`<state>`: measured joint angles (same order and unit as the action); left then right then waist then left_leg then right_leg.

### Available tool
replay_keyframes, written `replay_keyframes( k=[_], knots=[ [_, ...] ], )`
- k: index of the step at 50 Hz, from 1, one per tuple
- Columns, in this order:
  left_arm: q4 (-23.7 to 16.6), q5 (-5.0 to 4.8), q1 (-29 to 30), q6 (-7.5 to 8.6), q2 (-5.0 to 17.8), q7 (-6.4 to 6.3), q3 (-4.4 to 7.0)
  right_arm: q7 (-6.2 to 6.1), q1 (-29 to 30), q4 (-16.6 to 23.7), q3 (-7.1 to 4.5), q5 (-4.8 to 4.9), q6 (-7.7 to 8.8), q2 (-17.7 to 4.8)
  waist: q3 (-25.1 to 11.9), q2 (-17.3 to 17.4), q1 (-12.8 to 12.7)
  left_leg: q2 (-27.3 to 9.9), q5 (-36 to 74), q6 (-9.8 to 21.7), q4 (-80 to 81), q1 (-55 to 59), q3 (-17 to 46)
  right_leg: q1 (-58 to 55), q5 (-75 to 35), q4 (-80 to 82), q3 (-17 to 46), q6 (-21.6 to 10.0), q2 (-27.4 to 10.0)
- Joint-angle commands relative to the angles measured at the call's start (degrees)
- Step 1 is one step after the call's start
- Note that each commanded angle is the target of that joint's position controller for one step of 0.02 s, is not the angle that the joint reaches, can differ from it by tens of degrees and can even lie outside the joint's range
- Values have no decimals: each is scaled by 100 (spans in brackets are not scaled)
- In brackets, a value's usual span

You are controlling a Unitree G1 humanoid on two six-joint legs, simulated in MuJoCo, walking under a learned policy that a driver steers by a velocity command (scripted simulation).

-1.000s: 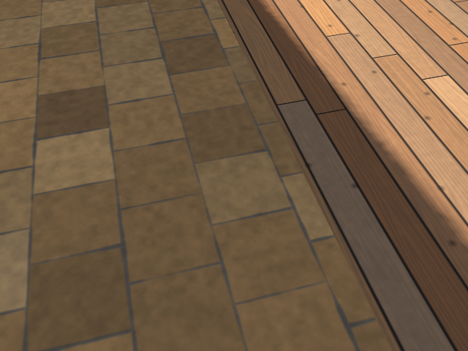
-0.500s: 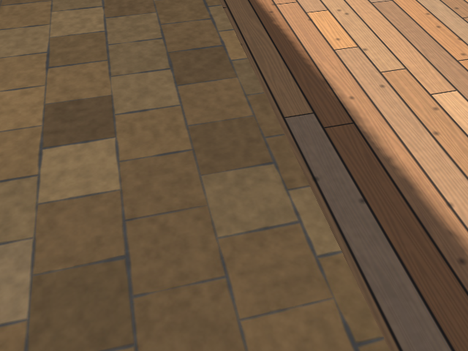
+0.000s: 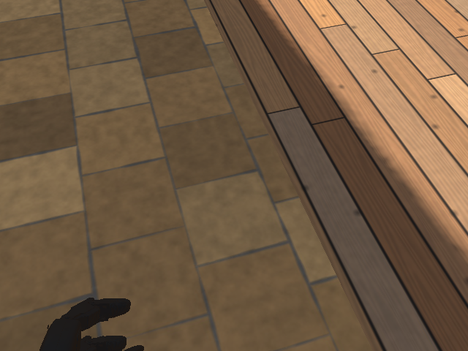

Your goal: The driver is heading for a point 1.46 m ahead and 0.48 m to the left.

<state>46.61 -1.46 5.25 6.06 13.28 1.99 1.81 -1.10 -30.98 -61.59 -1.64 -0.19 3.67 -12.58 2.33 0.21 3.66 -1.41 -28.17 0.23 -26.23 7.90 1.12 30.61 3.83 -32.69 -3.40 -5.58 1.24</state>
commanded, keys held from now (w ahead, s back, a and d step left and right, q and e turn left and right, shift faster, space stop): w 0.72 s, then w+q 0.28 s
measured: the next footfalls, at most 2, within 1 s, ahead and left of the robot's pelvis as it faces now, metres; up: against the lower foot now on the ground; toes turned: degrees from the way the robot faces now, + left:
left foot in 0.52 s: +0.46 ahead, +0.15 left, +0.00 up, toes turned +3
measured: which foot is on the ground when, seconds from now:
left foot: down 0.00-0.00, up 0.02-0.50, down 0.52-1.00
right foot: down 0.00-0.54, up 0.56-1.00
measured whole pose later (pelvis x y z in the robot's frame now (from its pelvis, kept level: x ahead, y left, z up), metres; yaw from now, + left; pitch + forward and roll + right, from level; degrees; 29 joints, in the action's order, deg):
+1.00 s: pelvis +0.55 +0.04 +0.03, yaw +5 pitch +2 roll +2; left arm 48.4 -0.9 1.3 6.0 14.0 1.4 2.2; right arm -0.8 -24.6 -55.9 -3.6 1.2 4.1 -13.6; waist 0.6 -2.3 5.1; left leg 2.5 -18.9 1.3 -15.5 1.2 1.7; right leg 31.6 -1.9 -27.8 2.5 -0.3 -2.8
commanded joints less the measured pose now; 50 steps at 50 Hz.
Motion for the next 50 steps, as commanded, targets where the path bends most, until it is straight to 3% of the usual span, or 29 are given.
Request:
replay_keyframes(
  k=[1,2,3,4,6,8,10,12,15,20,23,24,25,26,27,28,29,30,31,32,34,36,39,43,46,50],
  knots=[
    [621,138,-3094,-110,1403,-57,425,129,-557,361,99,66,264,7,-2873,-1410,-1143,574,-293,71,-5217,-4242,663,-5840,1564,1467,5017,-1686,-2502],
    [573,61,-2453,-74,1063,-31,319,155,117,597,-58,250,383,-545,-1657,-1078,-1028,177,-88,221,-5641,-4857,736,-4839,1985,1758,4413,-1324,-2203],
    [446,48,-1868,-41,816,-29,244,134,730,795,-97,322,431,-733,-885,-592,-852,-154,449,319,-5478,-4876,522,-3716,1744,1900,3429,-1087,-2005],
    [391,106,-1434,11,663,8,184,80,981,847,-133,278,410,-733,-453,-135,-607,-422,892,330,-5099,-4581,400,-2703,1157,2099,2737,-936,-1776],
    [436,200,-1149,62,475,47,120,13,726,808,-182,168,233,-531,-289,-376,-187,-706,1216,322,-4561,-3849,426,-1672,790,2420,1909,-779,-1385],
    [578,163,-1339,90,536,31,125,-17,724,854,-180,133,115,-389,-99,-441,-95,-769,1275,239,-4188,-3799,308,-1231,663,2680,1531,-875,-1281],
    [677,171,-1565,105,750,-58,163,-46,1210,1074,-226,64,93,-528,91,-360,-135,-847,1779,90,-3628,-4242,265,-1213,580,2848,1367,-956,-1289],
    [735,164,-1835,86,879,-150,192,-31,1731,1253,-240,27,116,-570,139,-250,-274,-875,2485,1,-2889,-4649,252,-1513,376,2875,1272,-924,-1294],
    [784,102,-2164,32,957,-225,199,40,2424,1441,-197,50,177,-463,148,-219,-502,-680,3295,-36,-1633,-4528,64,-1802,97,2824,923,-723,-1149],
    [994,17,-2772,-87,1060,-244,236,208,3262,1733,-127,137,217,-461,268,-221,-798,-460,3184,-3,-625,-4489,-39,-2692,103,2468,854,-618,-1397],
    [1026,13,-2801,-191,1141,-252,288,292,3205,1832,-166,149,269,-647,175,-340,-644,-337,2499,213,-312,-4195,-79,-3203,-324,2016,970,-485,-1641],
    [997,19,-2694,-225,1181,-251,299,300,2903,1778,-218,150,289,-761,9,-422,-435,-199,2317,309,-214,-3711,-205,-3239,-1042,1648,912,-407,-1606],
    [961,44,-2595,-262,1110,-245,269,285,2184,1571,-340,140,301,-971,-421,-378,-51,-5,2275,457,-92,-2741,-364,-3139,-1993,746,675,-270,-1337],
    [852,125,-2608,-266,879,-245,172,240,1073,1288,-492,98,305,-1365,-1261,-104,356,-445,2398,755,-309,-1072,104,-2365,-1761,-759,381,-79,-1005],
    [735,158,-3234,-148,206,-193,-33,226,347,1118,-656,4,261,-2034,-2131,1317,216,-1908,1691,1670,26,1256,2674,26,404,-3109,0,382,-34],
    [821,72,-3152,11,393,-169,-11,253,231,1097,-526,30,250,-1573,-2481,1468,296,-2205,1144,1877,887,1548,4163,891,2829,-4009,849,363,166],
    [677,-96,-2615,103,947,-145,136,248,726,1174,-406,53,268,-1234,-1619,1052,226,-2009,1060,1544,920,894,3363,1411,2544,-4387,989,232,-198],
    [583,-121,-2241,132,968,-161,141,237,1248,1313,-341,44,264,-1044,-1105,674,77,-1788,1479,1364,1002,77,2534,1363,2000,-4227,824,177,-531],
    [565,-43,-2052,110,909,-195,161,255,1619,1365,-285,17,261,-868,-705,376,-80,-1552,1934,1280,1211,-697,1953,1143,1588,-3830,728,197,-738],
    [581,13,-2091,33,841,-220,195,272,1806,1378,-240,-22,280,-726,-514,432,-271,-1337,2202,1177,1418,-1217,1526,784,1294,-3475,754,214,-916],
    [636,44,-2258,-115,576,-224,173,295,1773,1292,-243,-26,310,-714,-408,473,-431,-1175,2597,1222,1702,-1659,1133,417,1036,-3177,686,291,-963],
    [555,76,-2087,-176,539,-239,184,252,1586,1177,-286,-16,330,-867,-260,360,-470,-1152,3059,1297,1846,-1688,846,660,669,-2773,655,387,-982],
    [266,161,-1343,-140,529,-243,200,158,1258,1041,-296,34,270,-918,-69,256,-328,-1050,3273,1285,1925,-1558,708,995,-138,-1637,618,540,-921],
    [33,104,-486,-56,441,-175,158,66,918,928,-331,99,209,-1038,89,313,-88,-869,2839,1141,1919,-1579,565,578,-969,-237,479,630,-590],
    [-128,59,-49,10,488,-100,141,31,658,814,-353,149,151,-1030,199,383,14,-1015,2703,1119,1663,-1269,776,474,-918,239,563,610,-490],
    [-151,38,-320,122,822,-46,249,-33,783,846,-444,157,39,-1146,15,572,-304,-1214,3050,940,1013,-967,1138,-329,-250,608,606,447,-374]
  ],
)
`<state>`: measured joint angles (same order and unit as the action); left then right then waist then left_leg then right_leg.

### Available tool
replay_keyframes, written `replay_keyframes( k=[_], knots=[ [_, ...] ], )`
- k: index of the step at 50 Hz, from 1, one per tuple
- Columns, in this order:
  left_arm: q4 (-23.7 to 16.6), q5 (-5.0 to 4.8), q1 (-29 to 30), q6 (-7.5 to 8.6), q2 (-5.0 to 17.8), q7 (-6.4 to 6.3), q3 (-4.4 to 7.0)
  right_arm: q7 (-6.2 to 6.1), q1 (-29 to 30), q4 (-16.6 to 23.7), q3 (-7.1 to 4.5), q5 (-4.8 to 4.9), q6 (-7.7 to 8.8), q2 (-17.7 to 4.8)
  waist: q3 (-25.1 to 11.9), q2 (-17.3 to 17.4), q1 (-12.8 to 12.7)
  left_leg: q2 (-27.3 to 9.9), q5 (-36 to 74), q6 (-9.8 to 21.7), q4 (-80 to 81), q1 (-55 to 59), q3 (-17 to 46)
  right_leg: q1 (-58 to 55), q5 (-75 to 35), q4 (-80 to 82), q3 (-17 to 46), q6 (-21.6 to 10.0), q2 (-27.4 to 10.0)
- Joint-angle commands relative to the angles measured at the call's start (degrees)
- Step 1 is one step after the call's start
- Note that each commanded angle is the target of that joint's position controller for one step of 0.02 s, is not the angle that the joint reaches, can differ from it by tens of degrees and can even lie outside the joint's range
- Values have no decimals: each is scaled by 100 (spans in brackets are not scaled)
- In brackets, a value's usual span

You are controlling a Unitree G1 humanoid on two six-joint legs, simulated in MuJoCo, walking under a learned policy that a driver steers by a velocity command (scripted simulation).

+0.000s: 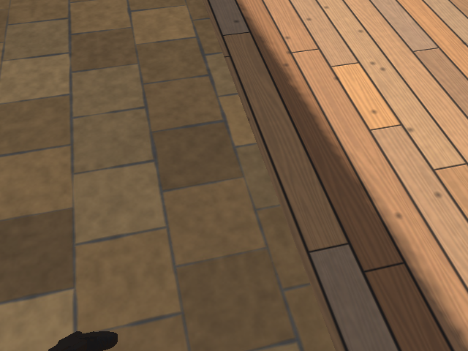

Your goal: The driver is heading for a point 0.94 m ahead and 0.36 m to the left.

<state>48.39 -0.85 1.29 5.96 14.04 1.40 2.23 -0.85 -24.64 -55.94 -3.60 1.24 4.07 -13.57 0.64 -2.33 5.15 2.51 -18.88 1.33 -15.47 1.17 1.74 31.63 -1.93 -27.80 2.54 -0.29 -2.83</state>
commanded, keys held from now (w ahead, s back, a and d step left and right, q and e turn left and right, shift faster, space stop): w+q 0.36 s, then q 0.64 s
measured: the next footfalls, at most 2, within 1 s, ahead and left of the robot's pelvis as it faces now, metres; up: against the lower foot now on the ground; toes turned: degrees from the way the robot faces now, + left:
right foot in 0.04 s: +0.20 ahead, -0.13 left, +0.00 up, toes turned +2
left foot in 0.56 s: +0.41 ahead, +0.17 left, +0.00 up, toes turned +22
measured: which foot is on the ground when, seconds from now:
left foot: down 0.00-0.04, up 0.06-0.54, down 0.56-1.00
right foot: up 0.00-0.02, down 0.04-0.54, up 0.56-1.00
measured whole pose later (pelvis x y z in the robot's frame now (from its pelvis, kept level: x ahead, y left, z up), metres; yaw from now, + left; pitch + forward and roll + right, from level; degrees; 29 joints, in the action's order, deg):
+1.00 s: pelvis +0.37 +0.06 +0.00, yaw +34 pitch +3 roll -1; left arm 45.1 0.1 -5.7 0.8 16.7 -2.1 3.7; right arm -1.7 -10.5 -36.0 -4.8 0.1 -1.7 -17.2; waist 1.1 -0.4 1.4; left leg 8.1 -8.6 3.9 -28.8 -22.5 9.8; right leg 28.2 17.4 -42.8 7.4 4.3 0.3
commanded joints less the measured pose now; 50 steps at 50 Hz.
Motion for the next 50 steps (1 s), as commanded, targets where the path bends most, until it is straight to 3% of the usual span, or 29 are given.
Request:
replay_keyframes(
  k=[1,2,3,4,5,6,7,8,9,11,13,18,21,24,26,27,28,29,30,31,32,33,34,36,38,41,45,50],
  knots=[
    [-195,-14,-435,151,888,-10,292,-57,247,335,-237,4,-25,-1002,-91,829,-726,-1418,2686,725,-595,-374,995,-1168,495,243,-102,-189,130],
    [31,37,-1365,171,1157,-55,418,-43,325,441,-166,-44,-35,-809,-786,684,-1115,-1049,2719,555,-1757,-865,776,-2574,495,68,74,-414,-125],
    [126,84,-2327,143,1597,-106,515,-40,280,655,-47,-188,-40,-458,-1760,-237,-1363,-471,992,324,-3621,-1977,337,-4228,716,-38,1298,-687,-1275],
    [188,133,-2369,86,1794,-63,539,-12,-515,780,69,29,76,36,-2255,-2069,-867,150,-1659,107,-5236,-3960,309,-5525,1908,852,3908,-1495,-2292],
    [54,95,-2059,91,1102,-55,369,-32,-258,658,-78,152,105,-671,-1670,-1157,-980,-267,-1445,124,-5909,-4462,751,-5015,2572,1086,3699,-1294,-2061],
    [-10,50,-1714,97,767,-66,279,-37,232,771,-157,165,98,-916,-966,-650,-986,-504,-858,174,-5900,-4601,621,-4233,2378,1133,2650,-1021,-1875],
    [-30,77,-1365,97,691,-54,243,-60,418,790,-165,123,67,-825,-610,-192,-805,-761,-366,143,-5729,-4301,524,-3456,1772,1280,2001,-913,-1642],
    [-4,107,-1156,89,567,-53,219,-62,538,827,-200,56,31,-754,-332,-202,-690,-914,-67,125,-5451,-4126,518,-2933,1375,1457,1495,-875,-1444],
    [33,160,-1071,93,540,-65,210,-31,472,858,-211,60,-30,-632,-246,-391,-553,-1058,129,120,-5307,-3840,520,-2593,1149,1626,1090,-844,-1334],
    [114,152,-1080,128,586,-86,251,7,549,975,-193,77,-142,-442,-109,-363,-492,-1142,311,85,-5147,-3805,416,-2350,729,1886,590,-955,-1286],
    [181,148,-1145,150,728,-128,308,13,783,1141,-196,41,-210,-428,14,-175,-480,-1174,661,29,-4855,-4078,441,-2356,334,2018,226,-1042,-1331],
    [231,140,-1282,70,946,-214,375,159,1518,1445,-135,12,-173,-378,209,-39,-665,-1085,1885,-23,-3335,-4108,151,-2592,-101,2104,-742,-928,-1182],
    [227,89,-1380,-60,1077,-280,399,287,2106,1725,-84,-61,-160,-321,392,1,-824,-870,2056,3,-2510,-3825,-330,-2744,-1273,1727,-1228,-813,-1161],
    [218,-43,-1423,-215,1285,-329,457,392,2072,1925,-166,-71,-209,-521,149,-244,-690,-581,1526,181,-2163,-3409,-573,-3227,-2483,999,-1376,-628,-1295],
    [135,-136,-1257,-305,1395,-365,505,418,1312,1811,-328,-68,-225,-840,-285,-323,-239,-188,1244,432,-1824,-2498,-767,-3324,-3368,-186,-1439,-450,-1230],
    [96,-143,-1214,-326,1290,-358,470,355,573,1613,-488,-74,-219,-1137,-668,-100,145,42,1871,624,-1306,-1440,-755,-2992,-2884,-1299,-1544,-220,-969],
    [7,89,-1522,-293,970,-315,362,199,223,1589,-635,-93,-255,-1675,-1089,855,152,-801,4075,954,-1338,17,422,-1641,-303,-3024,-1587,171,-589],
    [-166,320,-2208,-204,372,-220,162,152,668,1859,-612,-233,-250,-2147,-1868,1896,-627,-2284,5998,2205,-1542,1548,3018,310,4415,-5047,-874,518,444],
    [-131,109,-1916,-139,906,-159,244,239,547,2045,-528,-226,-237,-1792,-2750,1004,-122,-2436,4947,2394,-1011,1534,3483,461,4300,-5510,230,418,372],
    [-308,-74,-1348,-146,1024,-168,287,273,865,2078,-448,-179,-198,-1511,-2015,672,-135,-2142,4158,2088,-802,946,2796,794,3686,-5363,223,289,183],
    [-308,-19,-1189,-190,955,-243,279,252,1187,2061,-395,-66,-196,-1297,-1328,313,-311,-1810,3476,1751,-659,121,2266,858,3188,-4908,165,268,-33],
    [-267,74,-1169,-274,992,-325,304,211,1457,2103,-340,-43,-224,-1129,-934,321,-473,-1601,3095,1556,-508,-661,1953,636,2884,-4511,185,273,-183],
    [-276,99,-1244,-368,1053,-352,339,180,1605,2160,-317,-114,-249,-1083,-813,477,-643,-1455,2890,1472,-365,-1266,1800,240,2697,-4272,219,250,-225],
    [-300,144,-1366,-461,944,-378,340,138,1648,2229,-342,-216,-243,-1178,-867,622,-746,-1296,3082,1470,-277,-1717,1647,-104,2435,-3966,155,288,-86],
    [-359,175,-1295,-490,844,-416,315,67,1554,2235,-368,-176,-241,-1255,-962,652,-726,-1219,3157,1447,-326,-1698,1601,-39,2250,-3541,198,369,9],
    [-494,162,-995,-541,816,-444,298,-49,1502,2282,-368,-106,-340,-1272,-982,744,-615,-1127,2122,1321,-336,-1571,1815,162,1946,-2942,328,490,83],
    [-650,121,-652,-528,800,-413,286,-120,1524,2352,-360,-115,-453,-1265,-728,961,-480,-949,696,1142,-285,-1666,2164,65,1741,-2096,426,525,219],
    [-750,68,-619,-370,839,-314,293,-105,1443,2423,-362,-110,-548,-1250,-745,1151,-388,-964,1414,1129,-639,-1367,2667,-465,2082,-1166,428,411,419]
  ],
)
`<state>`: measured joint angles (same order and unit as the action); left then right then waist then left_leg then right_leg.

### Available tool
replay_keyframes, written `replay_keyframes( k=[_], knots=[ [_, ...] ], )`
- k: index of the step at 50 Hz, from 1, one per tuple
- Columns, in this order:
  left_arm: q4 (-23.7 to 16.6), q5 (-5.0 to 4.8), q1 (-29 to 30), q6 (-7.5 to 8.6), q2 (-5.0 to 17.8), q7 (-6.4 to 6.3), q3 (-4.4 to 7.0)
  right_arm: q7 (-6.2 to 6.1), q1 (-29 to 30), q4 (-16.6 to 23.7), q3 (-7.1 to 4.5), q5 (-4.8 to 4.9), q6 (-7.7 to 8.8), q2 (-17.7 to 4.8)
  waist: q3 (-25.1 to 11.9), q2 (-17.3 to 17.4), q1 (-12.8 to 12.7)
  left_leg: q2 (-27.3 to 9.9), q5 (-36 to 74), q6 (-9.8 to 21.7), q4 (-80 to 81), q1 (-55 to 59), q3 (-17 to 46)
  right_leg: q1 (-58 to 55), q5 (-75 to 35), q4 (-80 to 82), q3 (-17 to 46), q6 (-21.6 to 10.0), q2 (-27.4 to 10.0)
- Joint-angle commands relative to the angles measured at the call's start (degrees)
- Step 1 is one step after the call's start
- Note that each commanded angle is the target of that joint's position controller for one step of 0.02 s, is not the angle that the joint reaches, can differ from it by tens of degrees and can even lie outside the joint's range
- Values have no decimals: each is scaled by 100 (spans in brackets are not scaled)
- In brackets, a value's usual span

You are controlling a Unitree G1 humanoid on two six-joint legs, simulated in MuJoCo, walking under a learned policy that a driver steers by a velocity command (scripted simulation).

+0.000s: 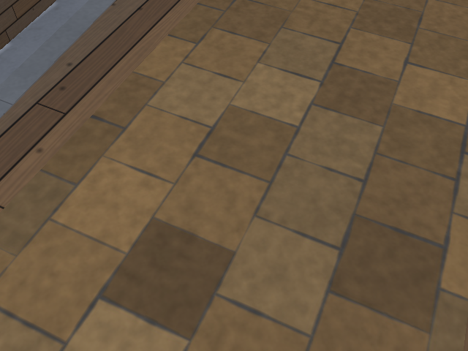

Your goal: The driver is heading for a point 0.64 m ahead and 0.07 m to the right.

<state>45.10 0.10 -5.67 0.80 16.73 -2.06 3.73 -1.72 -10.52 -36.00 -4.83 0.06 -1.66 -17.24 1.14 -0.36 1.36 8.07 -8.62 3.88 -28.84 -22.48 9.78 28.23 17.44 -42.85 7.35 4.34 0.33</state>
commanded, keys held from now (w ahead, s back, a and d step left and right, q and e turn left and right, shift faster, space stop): q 0.06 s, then no key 0.28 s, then w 0.66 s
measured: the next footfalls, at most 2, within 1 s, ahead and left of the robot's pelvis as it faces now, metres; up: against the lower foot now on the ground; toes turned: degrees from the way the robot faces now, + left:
right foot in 0.08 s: +0.08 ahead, -0.15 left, +0.00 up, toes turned +9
left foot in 0.42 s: +0.02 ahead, +0.11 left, +0.00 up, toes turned +5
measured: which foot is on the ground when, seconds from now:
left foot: down 0.00-0.08, up 0.10-0.40, down 0.42-0.80, up 0.82-1.00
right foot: up 0.00-0.06, down 0.08-0.44, up 0.46-0.76, down 0.78-1.00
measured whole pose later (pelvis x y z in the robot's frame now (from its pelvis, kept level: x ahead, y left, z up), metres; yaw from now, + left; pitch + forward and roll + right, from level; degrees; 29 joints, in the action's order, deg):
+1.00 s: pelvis +0.19 -0.05 +0.01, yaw +8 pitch +1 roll +1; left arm 45.8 0.3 -19.7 5.1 14.8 1.8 1.8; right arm 0.0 -14.9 -40.3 -3.7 0.8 3.4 -17.1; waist -0.2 2.3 -1.9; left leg -4.9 -11.7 1.2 -60.9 -33.5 1.7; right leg 9.6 12.3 -20.5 -2.2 -4.1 2.5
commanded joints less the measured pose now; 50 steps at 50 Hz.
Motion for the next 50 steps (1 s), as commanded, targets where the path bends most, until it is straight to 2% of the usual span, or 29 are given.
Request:
replay_keyframes(
  k=[1,3,4,5,6,7,9,10,14,17,20,21,22,23,24,25,27,29,32,35,37,39,40,41,42,43,44,46,50],
  knots=[
    [-421,-41,1,174,581,63,151,-16,53,457,-236,28,4,-878,-811,976,-48,-1497,648,841,598,1063,1962,-313,133,654,-81,-110,136],
    [-331,-40,-393,216,631,129,200,-31,196,528,-210,106,-54,-828,-805,906,-325,-1231,796,585,277,866,1909,-1178,-718,1943,-205,-281,64],
    [-314,40,-589,210,919,131,277,-41,43,554,-146,95,-67,-617,-940,451,-288,-937,-43,296,-269,412,1535,-1881,-1244,2228,266,-542,-697],
    [-408,152,-294,129,1416,91,361,-23,-359,599,-87,78,-47,-356,-795,-1176,180,13,-2047,-89,-1404,-625,328,-2321,-2681,2329,1505,-1283,-1881],
    [-429,265,-445,110,1179,101,334,-1,-133,665,-215,1,44,-839,-714,-1635,-97,78,-2964,-406,-2736,-1174,-33,-2094,-3276,2471,2355,-2092,-2454],
    [-542,197,-267,112,935,81,268,20,-220,541,-310,-6,67,-1104,-684,-1075,-66,-128,-2645,-538,-3519,-1209,95,-2060,-3334,2324,1947,-2089,-2312],
    [-599,28,-22,79,664,65,193,-14,-309,294,-282,19,-32,-874,-526,-634,-17,-188,-2102,-734,-3989,-1282,28,-2104,-3156,2100,1008,-1601,-1628],
    [-586,-13,-41,59,638,61,166,-10,-293,282,-226,25,-74,-701,-477,-626,-46,-192,-1957,-808,-4091,-1269,4,-2091,-3293,2089,840,-1598,-1547],
    [-541,22,-129,-48,652,59,154,22,79,409,-30,52,-67,-267,-557,-1002,-187,-473,-1710,-920,-2486,-612,-545,-2194,-3133,2120,246,-1553,-1198],
    [-472,-20,-319,-105,833,85,195,69,230,437,12,69,-52,-252,-602,-1304,-365,-648,-1584,-879,-1125,224,-880,-2105,-2997,2105,320,-1624,-1292],
    [-387,-111,-483,-75,683,150,93,111,-172,174,8,48,-41,-237,-514,-991,-172,-509,-417,-537,834,1585,-1150,-1353,-466,2195,275,-1299,-1071],
    [-344,-58,-594,-17,627,187,55,89,-269,188,-14,25,-23,-398,-559,-797,-158,-736,-436,-362,623,2198,-828,-820,234,2087,233,-1026,-954],
    [-431,88,-446,51,329,241,-55,41,-637,182,-62,-5,-4,-683,-692,25,-53,-1591,-458,-46,661,2702,179,-165,881,1134,-210,-688,-562],
    [-667,-9,-214,153,216,227,-81,97,-989,-24,-227,-67,20,-1245,-502,1588,48,-2297,-2236,692,1265,2236,1368,530,1218,303,-1115,-417,91],
    [-797,-105,368,214,684,191,35,130,-1066,14,-202,-93,136,-1108,179,1416,458,-2597,-3151,1138,1927,1856,2155,1036,1480,-586,-799,-347,-111],
    [-825,-202,417,247,861,192,143,106,-1048,-75,-132,-127,250,-929,527,1330,351,-2678,-3272,1182,2047,1775,2270,1495,1362,-1211,-604,-416,-273],
    [-652,-157,40,307,734,226,167,61,-875,-115,-62,21,405,-703,543,1175,145,-2456,-2729,1000,2035,2053,1823,1808,797,-1449,-476,-502,-501],
    [-596,-102,73,415,483,321,105,45,-770,-107,-31,26,450,-600,406,869,106,-2162,-1709,809,2054,1994,1134,1490,114,-979,-614,-523,-531],
    [-605,-81,225,471,211,445,-16,89,-750,-104,-83,61,458,-697,160,880,161,-1840,-843,698,1954,1489,311,322,-509,179,-913,-437,-317],
    [-680,-151,230,435,394,489,-11,164,-935,-191,-135,130,477,-862,172,882,140,-2038,-1003,748,1841,1163,369,-377,-643,704,-918,-459,-226],
    [-574,-157,-157,423,537,480,38,185,-867,-224,-124,153,471,-851,175,748,-129,-2083,-1143,622,1610,908,362,-1019,-834,1018,-963,-579,-166],
    [-297,-166,-1106,417,762,394,159,182,-894,-269,-18,73,466,-579,-80,507,-576,-1766,-674,357,550,436,30,-2220,-588,1188,-915,-767,-121],
    [-207,-107,-1862,443,1206,334,262,179,-875,-156,123,-27,479,-173,-580,-551,-839,-1212,-923,-2,-1486,-202,-583,-3140,-146,1728,465,-1129,-1177],
    [-172,-2,-2234,462,1765,400,359,117,-1139,138,159,91,588,-16,-1015,-2149,-699,-490,-2434,-293,-3353,-1756,-721,-3982,1729,2931,3379,-1997,-2246],
    [-239,-34,-1891,499,1299,431,225,104,-1040,42,20,216,650,-580,-651,-1363,-640,-813,-2254,-258,-4137,-2299,-261,-3671,2592,3247,3710,-2024,-2308],
    [-286,-45,-1599,504,1008,418,137,134,-684,62,-32,264,667,-767,-133,-964,-560,-1089,-1707,-134,-4207,-2534,-343,-3222,2271,3155,2943,-1836,-2159],
    [-347,3,-1342,499,880,412,91,131,-585,-6,-9,200,662,-666,-15,-569,-448,-1285,-1210,-101,-4066,-2378,-431,-2874,1569,3130,2293,-1700,-1866],
    [-395,73,-1057,490,697,393,26,155,-555,-74,-14,88,629,-507,71,-534,-247,-1527,-582,-130,-3612,-1977,-462,-2348,478,3283,1397,-1573,-1436],
    [-293,-6,-1194,545,711,332,35,164,-331,-59,13,29,548,-338,118,-333,-214,-1541,197,-369,-2923,-2052,-630,-2270,-905,3580,582,-1689,-1254]
  ],
)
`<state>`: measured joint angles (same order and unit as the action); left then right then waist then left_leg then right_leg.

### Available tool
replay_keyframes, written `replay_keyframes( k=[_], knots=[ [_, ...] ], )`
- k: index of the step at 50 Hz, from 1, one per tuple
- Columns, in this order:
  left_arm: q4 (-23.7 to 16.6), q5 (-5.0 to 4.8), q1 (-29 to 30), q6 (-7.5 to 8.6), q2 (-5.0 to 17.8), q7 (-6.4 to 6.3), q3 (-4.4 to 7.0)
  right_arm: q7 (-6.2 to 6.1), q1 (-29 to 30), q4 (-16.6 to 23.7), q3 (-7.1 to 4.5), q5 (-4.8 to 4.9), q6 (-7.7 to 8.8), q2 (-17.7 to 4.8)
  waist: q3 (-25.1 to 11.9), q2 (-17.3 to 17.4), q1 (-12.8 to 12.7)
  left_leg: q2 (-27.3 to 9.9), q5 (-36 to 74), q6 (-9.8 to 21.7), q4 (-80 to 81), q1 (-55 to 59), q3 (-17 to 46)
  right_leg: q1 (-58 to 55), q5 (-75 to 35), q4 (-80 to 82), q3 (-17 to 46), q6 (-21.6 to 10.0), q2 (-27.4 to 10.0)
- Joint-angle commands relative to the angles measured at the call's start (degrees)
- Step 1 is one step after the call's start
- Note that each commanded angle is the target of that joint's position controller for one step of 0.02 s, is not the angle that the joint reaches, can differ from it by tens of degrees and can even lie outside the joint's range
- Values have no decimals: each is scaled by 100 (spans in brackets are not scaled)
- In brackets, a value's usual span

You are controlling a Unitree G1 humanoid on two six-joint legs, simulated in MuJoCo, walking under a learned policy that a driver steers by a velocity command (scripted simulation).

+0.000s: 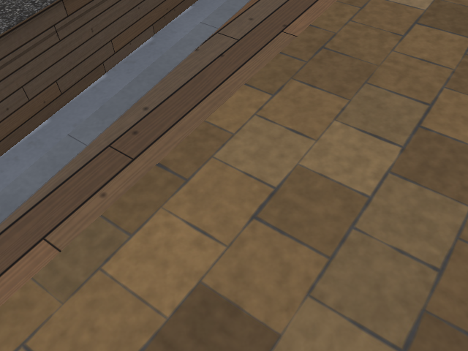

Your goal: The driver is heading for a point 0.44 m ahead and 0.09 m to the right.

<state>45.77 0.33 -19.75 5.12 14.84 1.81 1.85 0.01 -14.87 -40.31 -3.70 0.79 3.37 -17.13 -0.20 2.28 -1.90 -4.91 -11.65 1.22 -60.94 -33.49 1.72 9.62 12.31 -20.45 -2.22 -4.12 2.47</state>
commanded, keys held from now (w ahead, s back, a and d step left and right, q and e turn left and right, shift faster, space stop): w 0.28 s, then w+e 0.14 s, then no key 0.58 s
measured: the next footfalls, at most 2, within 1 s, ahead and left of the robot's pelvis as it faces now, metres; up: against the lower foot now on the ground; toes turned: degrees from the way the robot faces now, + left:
left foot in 0.32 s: +0.37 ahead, +0.15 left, +0.00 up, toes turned +1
right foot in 0.76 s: +0.54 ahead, -0.09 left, +0.00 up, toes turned -5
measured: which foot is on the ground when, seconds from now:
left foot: up 0.00-0.30, down 0.32-0.80, up 0.82-1.00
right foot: down 0.00-0.34, up 0.36-0.74, down 0.76-1.00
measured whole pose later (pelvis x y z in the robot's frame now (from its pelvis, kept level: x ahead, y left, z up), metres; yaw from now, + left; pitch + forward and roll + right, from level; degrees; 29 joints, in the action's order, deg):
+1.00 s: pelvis +0.43 +0.02 -0.01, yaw -5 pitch +1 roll +0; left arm 44.8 1.2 -6.7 0.3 12.4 -0.1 1.6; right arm -1.7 -9.3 -51.9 -2.3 0.0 -1.4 -15.6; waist 2.3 1.3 0.1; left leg -2.9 -23.1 -2.9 -40.6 -18.8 1.2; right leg 21.5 6.7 -27.4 -1.5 -2.2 1.2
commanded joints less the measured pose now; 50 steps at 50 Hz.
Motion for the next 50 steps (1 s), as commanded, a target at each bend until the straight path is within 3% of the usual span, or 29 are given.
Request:
replay_keyframes(
  k=[1,5,9,13,14,15,16,17,18,19,20,21,23,25,27,29,31,35,37,38,39,40,41,42,43,44,45,48,50],
  knots=[
    [-319,-38,156,98,920,-77,229,-12,277,423,-85,-57,56,-311,288,-534,73,-243,707,-161,606,-1040,156,-475,-693,1362,1387,-837,-1449],
    [-165,-82,-112,18,1001,-151,238,74,1038,595,22,-24,150,-95,411,-581,-181,-96,1654,-222,2014,-722,-60,-484,-1277,1387,788,-693,-1276],
    [35,-130,-498,-77,1066,-172,255,234,1720,796,68,35,225,-63,623,-511,-389,71,1820,-126,2794,-613,-168,-868,-1354,1262,716,-712,-1474],
    [134,-160,-530,-192,1199,-210,318,351,1776,892,19,39,269,-249,498,-657,-165,280,1091,184,3209,-267,-227,-1544,-2602,703,725,-567,-1726],
    [126,-154,-482,-212,1285,-227,345,335,1505,832,-38,22,263,-380,251,-775,13,448,849,288,3208,213,-348,-1644,-3611,323,681,-510,-1698],
    [120,-151,-422,-246,1302,-237,344,287,884,683,-145,4,259,-571,-186,-802,391,625,846,450,3334,1190,-478,-1524,-4556,-477,591,-415,-1545],
    [63,-110,-364,-258,1190,-252,283,207,-93,446,-269,-13,247,-846,-864,-754,880,393,1048,668,3241,2814,-275,-780,-4307,-1671,467,-233,-1283],
    [-148,-2,-745,-191,650,-233,114,138,-950,333,-390,-174,221,-1380,-1924,227,908,-1148,772,1280,2972,5270,1680,1286,-2007,-3862,267,67,-643],
    [-64,-104,-1108,-91,333,-201,-7,155,-1085,249,-326,-110,211,-1183,-2726,1342,774,-2012,-323,1781,3873,6122,3929,2612,1970,-5303,806,246,96],
    [-155,-287,-529,-23,1024,-177,193,132,-863,262,-205,-73,188,-769,-1902,733,938,-1793,-906,1455,4195,5460,3442,3163,1814,-5697,1177,218,-257],
    [-351,-364,7,-2,1097,-167,221,100,-506,247,-148,-62,174,-625,-1037,481,823,-1590,-700,1236,4345,4566,2506,3295,1336,-5568,923,204,-537],
    [-407,-284,242,-9,992,-179,211,113,-169,198,-107,-98,198,-507,-518,73,603,-1359,-219,1139,4592,3679,1929,3112,916,-5217,838,237,-756],
    [-305,-180,15,-165,830,-214,254,149,315,163,-60,-182,297,-329,-147,257,170,-997,1402,1097,4873,2610,1043,2355,591,-4808,845,359,-932],
    [-199,-146,-279,-307,596,-253,231,177,481,37,-71,-181,391,-340,-102,185,-73,-929,3071,1209,4911,2128,441,1963,633,-4536,759,516,-845],
    [-314,-66,-68,-356,502,-284,207,150,594,-101,-98,-169,413,-468,20,208,-140,-844,3810,1220,4968,1964,-17,2053,220,-3901,686,626,-810],
    [-396,-10,224,-329,371,-240,142,83,646,-199,-93,-142,346,-501,-40,208,-86,-580,3850,1102,4939,1973,-456,1829,-582,-2920,501,619,-820],
    [-500,-13,700,-272,283,-158,87,22,447,-331,-98,-132,259,-581,-111,169,156,-504,3749,1045,4897,2175,-583,1638,-1246,-2116,341,593,-731],
    [-693,4,1127,-243,513,-84,150,-7,203,-611,-128,-47,83,-766,-211,186,286,-793,3389,982,4450,2820,-324,1554,-1156,-1386,378,430,-600],
    [-671,52,974,-234,614,-77,205,-27,344,-684,-124,41,4,-756,-260,172,91,-760,3030,796,3912,2861,-269,1171,-1192,-867,287,247,-485],
    [-577,82,740,-225,741,-106,265,-35,243,-749,-88,41,-12,-634,-372,43,3,-528,2765,596,3479,2787,-311,645,-1800,-469,257,118,-409],
    [-567,109,504,-220,1141,-172,369,-42,-15,-767,-28,-98,17,-473,-712,-449,31,-129,2007,258,2766,2469,-544,-174,-4230,-566,735,-77,-916],
    [-599,217,458,-275,1267,-231,350,-7,-754,-853,117,-211,56,-68,-1385,-1355,351,344,-331,-118,1720,1406,-566,-1594,-5579,-905,1834,-949,-1946],
    [-558,147,374,-338,710,-222,218,2,-539,-907,150,-152,-43,-127,-1733,-1534,78,465,-2559,-343,945,1117,-153,-1564,-4876,-563,2468,-1457,-2335],
    [-535,85,520,-350,528,-167,127,4,-230,-836,79,-24,-157,-396,-1486,-1233,54,325,-2923,-367,649,923,104,-1157,-3614,-272,2419,-1370,-2180],
    [-522,73,771,-353,571,-140,142,-46,-4,-825,51,18,-274,-421,-1124,-974,112,235,-2765,-379,521,733,127,-801,-2553,-84,2285,-1163,-2004],
    [-551,57,1081,-358,657,-130,162,-104,85,-845,23,-20,-381,-449,-760,-826,180,158,-2495,-420,687,723,131,-286,-1823,138,2100,-1013,-1895],
    [-570,69,1361,-363,707,-154,185,-160,97,-869,0,-61,-467,-470,-611,-923,292,69,-2154,-456,946,967,161,172,-1214,307,1960,-871,-1785],
    [-493,123,1637,-413,619,-217,191,-218,-157,-1109,36,-76,-509,-252,-586,-1066,424,198,-1191,-461,1840,1861,-79,876,-576,454,1383,-693,-1396],
    [-390,42,1683,-434,542,-250,173,-193,-244,-1248,51,-109,-481,-155,-633,-987,490,298,-250,-366,2719,2395,-246,1017,115,355,1132,-547,-1229]
  ],
)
